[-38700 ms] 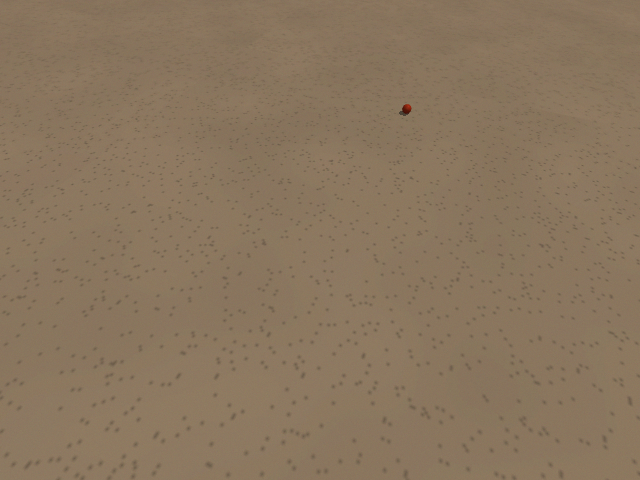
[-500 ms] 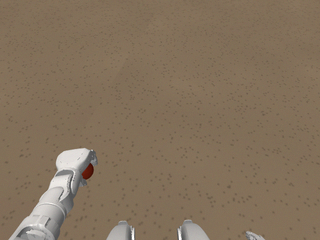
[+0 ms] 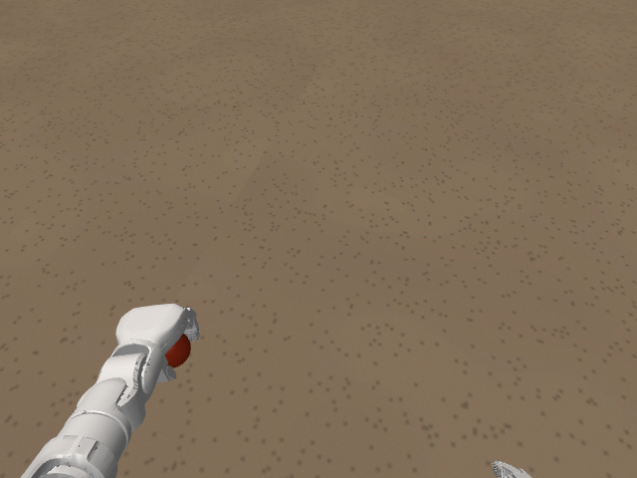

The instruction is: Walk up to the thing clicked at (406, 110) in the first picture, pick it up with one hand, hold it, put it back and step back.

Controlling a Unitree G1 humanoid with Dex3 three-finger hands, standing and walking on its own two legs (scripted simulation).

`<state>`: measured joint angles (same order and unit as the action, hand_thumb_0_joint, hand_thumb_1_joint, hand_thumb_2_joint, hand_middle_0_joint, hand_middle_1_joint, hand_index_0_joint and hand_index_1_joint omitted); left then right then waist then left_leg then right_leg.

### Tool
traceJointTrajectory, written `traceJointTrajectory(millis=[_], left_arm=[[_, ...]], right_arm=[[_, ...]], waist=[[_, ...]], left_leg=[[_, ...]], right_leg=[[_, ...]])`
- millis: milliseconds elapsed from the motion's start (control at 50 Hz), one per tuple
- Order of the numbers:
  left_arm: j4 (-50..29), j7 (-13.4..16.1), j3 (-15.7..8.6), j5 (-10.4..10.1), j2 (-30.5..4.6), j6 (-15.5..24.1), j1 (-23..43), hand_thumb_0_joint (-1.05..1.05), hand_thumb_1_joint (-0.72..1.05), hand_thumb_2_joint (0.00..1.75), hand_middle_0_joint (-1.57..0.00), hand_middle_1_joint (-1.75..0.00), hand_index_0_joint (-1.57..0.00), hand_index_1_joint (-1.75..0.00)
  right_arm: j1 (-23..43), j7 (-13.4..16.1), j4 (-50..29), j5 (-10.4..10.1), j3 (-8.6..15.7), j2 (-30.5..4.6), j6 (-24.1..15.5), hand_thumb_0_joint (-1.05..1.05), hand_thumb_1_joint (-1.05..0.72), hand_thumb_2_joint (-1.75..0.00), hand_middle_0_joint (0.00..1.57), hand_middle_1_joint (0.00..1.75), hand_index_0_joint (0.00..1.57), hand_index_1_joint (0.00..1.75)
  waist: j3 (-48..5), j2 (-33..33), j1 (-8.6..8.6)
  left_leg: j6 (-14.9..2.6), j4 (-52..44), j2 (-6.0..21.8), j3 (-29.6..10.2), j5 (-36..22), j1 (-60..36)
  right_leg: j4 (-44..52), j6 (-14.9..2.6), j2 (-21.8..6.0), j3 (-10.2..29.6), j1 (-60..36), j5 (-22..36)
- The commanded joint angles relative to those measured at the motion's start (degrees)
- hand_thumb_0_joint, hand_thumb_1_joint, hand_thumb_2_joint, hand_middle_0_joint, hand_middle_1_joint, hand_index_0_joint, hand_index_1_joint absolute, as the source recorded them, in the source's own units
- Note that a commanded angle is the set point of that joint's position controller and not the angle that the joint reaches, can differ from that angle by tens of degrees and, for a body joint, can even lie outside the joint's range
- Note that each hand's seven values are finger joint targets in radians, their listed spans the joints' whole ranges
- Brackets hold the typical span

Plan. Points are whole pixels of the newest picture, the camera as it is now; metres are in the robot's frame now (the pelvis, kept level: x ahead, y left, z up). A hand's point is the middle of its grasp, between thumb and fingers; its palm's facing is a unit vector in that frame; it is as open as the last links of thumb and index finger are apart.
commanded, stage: hold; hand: left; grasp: from above
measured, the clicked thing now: (171, 349) +0.33 +0.22 -0.10
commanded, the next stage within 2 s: crouch in 1.70 s
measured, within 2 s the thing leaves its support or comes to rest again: neither
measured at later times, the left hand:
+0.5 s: hand (155, 354) +0.30 +0.22 -0.04, palm faces -0.46 -0.05 -0.89, open 7.8 cm
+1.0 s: hand (151, 361) +0.28 +0.22 -0.02, palm faces -0.45 -0.05 -0.89, open 7.8 cm
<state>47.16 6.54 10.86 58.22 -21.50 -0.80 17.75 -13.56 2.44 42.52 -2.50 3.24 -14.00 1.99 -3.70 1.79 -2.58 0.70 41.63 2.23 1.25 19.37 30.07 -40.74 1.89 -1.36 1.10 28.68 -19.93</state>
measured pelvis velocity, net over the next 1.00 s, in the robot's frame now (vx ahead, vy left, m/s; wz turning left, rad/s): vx -0.01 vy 0.00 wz -0.01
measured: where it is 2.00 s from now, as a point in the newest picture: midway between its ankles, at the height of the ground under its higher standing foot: outside the picture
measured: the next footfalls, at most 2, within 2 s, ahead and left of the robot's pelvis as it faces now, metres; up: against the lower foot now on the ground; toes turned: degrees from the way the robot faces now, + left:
none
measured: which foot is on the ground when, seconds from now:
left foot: down 0.00-1.00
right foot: down 0.00-1.00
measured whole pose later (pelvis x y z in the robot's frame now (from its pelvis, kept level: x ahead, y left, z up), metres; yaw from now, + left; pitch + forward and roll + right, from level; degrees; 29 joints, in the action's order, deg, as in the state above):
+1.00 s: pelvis -0.01 +0.00 +0.02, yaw -1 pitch +1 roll +0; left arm 37.5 -1.0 12.0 57.1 -22.6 -0.4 14.0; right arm -10.8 3.2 40.0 -3.7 2.1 -14.3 3.5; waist -0.7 2.8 -0.2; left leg 0.8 30.6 2.1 2.3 13.6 18.3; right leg -31.1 1.6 -1.4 1.9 17.9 -14.6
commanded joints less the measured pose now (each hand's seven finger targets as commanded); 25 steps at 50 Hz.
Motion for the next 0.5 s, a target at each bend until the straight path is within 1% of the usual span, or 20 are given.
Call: traceJointTrajectory(millis=[0, 20, 60, 80, 100, 120, 140, 200, 220, 240, 260, 280, 300, 320, 360, 380, 420, 440, 460, 480], left_arm=[[-10.23, 1.67, -4.33, -0.14, -11.84, 0.25, 17.87, 0.0, 0.62, 0.59, -0.99, -0.55, -1.01, -0.53], [-11.82, 1.28, -4.27, -0.11, -11.93, 0.35, 19.01, 0.0, 0.62, 0.58, -0.98, -0.56, -1.0, -0.54], [-13.14, 0.75, -4.94, -0.33, -13.0, 0.53, 18.57, 0.0, 0.63, 0.59, -0.99, -0.56, -1.01, -0.54], [-13.03, 0.48, -4.95, -0.39, -12.99, 0.53, 18.1, 0.0, 0.62, 0.61, -0.98, -0.57, -1.0, -0.55], [-12.81, 0.03, -4.14, -0.41, -11.75, 0.45, 17.51, 0.0, 0.61, 0.6, -0.97, -0.59, -0.99, -0.57], [-12.21, -0.22, -4.13, -0.12, -11.82, 0.36, 17.09, 0.0, 0.61, 0.59, -0.97, -0.58, -1.0, -0.55], [-14.59, -0.23, -4.79, -0.38, -12.96, 0.58, 18.62, 0.0, 0.63, 0.59, -0.99, -0.58, -1.01, -0.56], [-14.57, -0.87, -4.3, -0.71, -12.11, 0.33, 18.13, 0.0, 0.62, 0.59, -0.98, -0.59, -1.0, -0.57], [-15.34, -1.15, -4.29, -0.61, -12.42, 0.41, 18.02, 0.0, 0.63, 0.59, -0.98, -0.6, -1.01, -0.57], [-13.87, -1.47, -4.49, -0.33, -12.6, 0.26, 16.57, 0.0, 0.62, 0.57, -0.98, -0.58, -1.0, -0.56], [-16.24, -1.78, -4.63, -0.55, -13.01, 0.43, 17.5, 0.0, 0.63, 0.57, -0.99, -0.57, -1.01, -0.55], [-15.65, -1.93, -4.88, -0.4, -13.33, 0.36, 17.11, 0.0, 0.63, 0.59, -0.99, -0.59, -1.01, -0.56], [-16.66, -2.06, -4.8, -0.53, -13.44, 0.46, 18.09, 0.0, 0.62, 0.58, -0.98, -0.59, -1.0, -0.56], [-16.54, -2.16, -4.52, -0.37, -12.77, 0.42, 17.66, 0.0, 0.61, 0.59, -0.98, -0.59, -1.0, -0.56], [-16.8, -2.26, -4.72, -0.77, -12.93, 0.4, 17.77, 0.0, 0.61, 0.59, -0.97, -0.59, -1.0, -0.56], [-15.79, -2.31, -4.54, -0.51, -12.63, 0.29, 17.06, 0.0, 0.61, 0.58, -0.97, -0.59, -1.0, -0.57], [-17.61, -2.68, -4.58, -0.47, -13.09, 0.49, 17.65, 0.0, 0.59, 0.59, -0.96, -0.59, -0.99, -0.57], [-16.89, -2.82, -4.93, -0.44, -13.18, 0.48, 16.9, 0.0, 0.6, 0.58, -0.95, -0.6, -0.98, -0.57], [-18.73, -2.91, -5.11, -0.75, -13.52, 0.54, 17.59, 0.0, 0.61, 0.58, -0.97, -0.59, -1.0, -0.56], [-17.87, -2.97, -4.94, -0.92, -13.24, 0.43, 17.11, 0.0, 0.63, 0.58, -0.98, -0.6, -1.01, -0.57]], right_arm=[[0.17, 0.37, -5.94, 0.06, 2.74, -8.53, -1.82, 0.0, -0.9, -0.9, 0.2, 0.3, 0.2, 0.3], [0.08, 0.32, -6.19, 0.07, 2.79, -8.61, -1.78, 0.0, -0.9, -0.9, 0.2, 0.3, 0.2, 0.3], [0.37, 0.31, -6.58, -0.09, 2.95, -8.79, -1.66, 0.0, -0.9, -0.9, 0.2, 0.3, 0.2, 0.3], [0.54, 0.32, -6.54, -0.05, 2.94, -8.75, -1.6, 0.0, -0.9, -0.9, 0.2, 0.3, 0.2, 0.3], [0.83, 0.3, -6.98, -0.12, 2.79, -8.52, -1.51, 0.0, -0.9, -0.9, 0.2, 0.3, 0.2, 0.3], [0.72, 0.3, -6.88, -0.09, 2.75, -8.63, -1.42, 0.0, -0.9, -0.9, 0.2, 0.3, 0.2, 0.3], [0.77, 0.32, -7.11, -0.12, 2.89, -8.89, -1.38, 0.0, -0.9, -0.9, 0.2, 0.3, 0.2, 0.3], [1.49, 0.29, -7.8, -0.28, 2.66, -8.61, -1.14, 0.0, -0.9, -0.9, 0.2, 0.3, 0.2, 0.3], [1.7, 0.29, -7.99, -0.42, 2.72, -8.69, -1.08, 0.0, -0.9, -0.9, 0.2, 0.3, 0.2, 0.3], [1.78, 0.33, -7.91, -0.34, 2.63, -8.68, -1.04, 0.0, -0.9, -0.9, 0.2, 0.3, 0.2, 0.3], [2.14, 0.38, -8.29, -0.4, 2.68, -8.69, -0.99, 0.0, -0.9, -0.9, 0.2, 0.3, 0.2, 0.3], [2.0, 0.4, -8.16, -0.38, 2.69, -8.85, -0.91, 0.0, -0.9, -0.9, 0.2, 0.3, 0.2, 0.3], [2.16, 0.36, -8.45, -0.38, 2.66, -8.81, -0.86, 0.0, -0.9, -0.9, 0.2, 0.3, 0.2, 0.3], [2.61, 0.37, -8.61, -0.38, 2.48, -8.48, -0.8, 0.0, -0.9, -0.9, 0.2, 0.3, 0.2, 0.3], [2.6, 0.39, -8.68, -0.49, 2.43, -8.77, -0.72, 0.0, -0.9, -0.9, 0.2, 0.3, 0.2, 0.3], [2.8, 0.37, -8.8, -0.48, 2.29, -8.63, -0.64, 0.0, -0.9, -0.9, 0.2, 0.3, 0.2, 0.3], [3.36, 0.43, -9.18, -0.61, 2.31, -8.61, -0.59, 0.0, -0.9, -0.9, 0.2, 0.3, 0.2, 0.3], [3.2, 0.39, -9.17, -0.49, 2.2, -8.68, -0.6, 0.0, -0.9, -0.9, 0.2, 0.3, 0.2, 0.3], [4.09, 0.46, -9.32, -0.46, 2.14, -8.43, -0.62, 0.0, -0.9, -0.9, 0.2, 0.3, 0.2, 0.3], [4.27, 0.47, -9.56, -0.5, 2.13, -8.61, -0.65, 0.0, -0.9, -0.9, 0.2, 0.3, 0.2, 0.3]], waist=[[-15.77, 0.3, 0.28], [-16.21, 0.33, 0.1], [-17.07, 0.48, 0.84], [-16.92, 0.99, 1.04], [-16.16, 0.25, 0.96], [-15.33, -0.75, 0.73], [-16.04, 0.07, 1.04], [-15.25, -0.19, 1.15], [-15.16, 0.0, 1.33], [-14.26, -0.23, 1.21], [-15.28, -0.4, 1.87], [-15.55, -0.53, 1.43], [-15.04, 0.58, 1.46], [-14.38, 0.4, 1.7], [-14.23, 0.02, 1.36], [-13.09, -0.74, 1.39], [-13.17, 0.31, 1.99], [-13.08, 0.05, 1.55], [-13.33, 0.71, 2.35], [-13.21, 0.44, 1.64]], left_leg=[[-0.35, -6.25, -2.68, -0.07, -16.71, -13.64], [-0.39, -6.4, -2.66, 0.05, -17.36, -13.94], [-0.39, -6.79, -2.71, 0.28, -18.58, -15.17], [-0.33, -6.99, -2.68, 0.16, -19.13, -15.15], [-0.36, -7.3, -2.72, 0.11, -19.27, -15.23], [-0.56, -7.3, -2.72, 0.12, -19.44, -14.68], [-0.48, -7.74, -2.62, 0.18, -19.17, -15.42], [-0.61, -8.58, -2.65, 0.36, -19.07, -15.71], [-0.57, -8.78, -2.71, 0.57, -18.9, -16.08], [-0.65, -8.9, -2.63, 0.47, -18.89, -15.83], [-0.71, -9.14, -2.69, 0.46, -19.23, -16.46], [-0.78, -9.23, -2.64, 0.53, -19.51, -16.72], [-0.68, -9.7, -2.53, 0.64, -19.15, -16.9], [-0.79, -9.94, -2.67, 0.76, -19.04, -17.04], [-0.77, -10.55, -2.38, 0.62, -18.41, -17.39], [-0.89, -10.84, -2.48, 0.55, -18.0, -16.9], [-0.75, -11.38, -2.6, 0.76, -16.82, -17.32], [-0.89, -11.52, -2.57, 0.73, -15.96, -17.16], [-0.81, -11.93, -2.57, 0.78, -15.99, -17.69], [-0.9, -11.93, -2.62, 1.0, -15.28, -18.03]], right_leg=[[7.0, -1.89, 2.88, -0.92, -5.85, 15.79], [7.08, -1.87, 2.9, -0.8, -6.53, 16.55], [7.33, -1.89, 2.9, -0.9, -7.93, 17.46], [7.44, -1.92, 2.92, -0.91, -8.39, 17.7], [7.69, -1.91, 2.96, -0.94, -8.5, 17.95], [7.97, -1.81, 2.99, -0.9, -8.62, 18.34], [8.24, -1.89, 3.04, -0.98, -9.01, 17.86], [8.84, -1.85, 3.02, -0.75, -9.45, 18.13], [9.08, -1.88, 2.97, -0.82, -9.87, 17.79], [9.37, -1.87, 2.98, -0.83, -9.84, 17.67], [9.52, -1.87, 2.98, -0.96, -10.69, 18.08], [9.59, -1.86, 2.99, -0.84, -10.74, 18.35], [9.9, -1.96, 3.04, -1.01, -10.81, 17.74], [10.16, -1.92, 2.91, -0.91, -10.85, 17.96], [10.5, -1.96, 3.12, -0.99, -10.86, 17.02], [10.85, -1.96, 3.05, -1.01, -10.73, 16.78], [11.49, -2.1, 2.98, -0.97, -10.76, 15.34], [11.59, -2.07, 2.97, -0.79, -10.88, 14.73], [11.87, -2.08, 2.98, -1.01, -11.41, 14.58], [12.23, -1.97, 2.92, -0.77, -11.03, 14.07]])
